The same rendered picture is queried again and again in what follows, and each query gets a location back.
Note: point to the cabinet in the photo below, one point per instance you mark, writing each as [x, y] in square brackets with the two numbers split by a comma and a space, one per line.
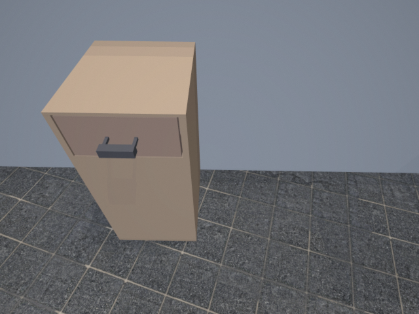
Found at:
[147, 197]

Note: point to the drawer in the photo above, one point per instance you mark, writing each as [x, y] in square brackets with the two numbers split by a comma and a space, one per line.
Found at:
[157, 136]

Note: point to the handle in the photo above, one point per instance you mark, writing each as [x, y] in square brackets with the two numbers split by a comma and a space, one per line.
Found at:
[106, 150]

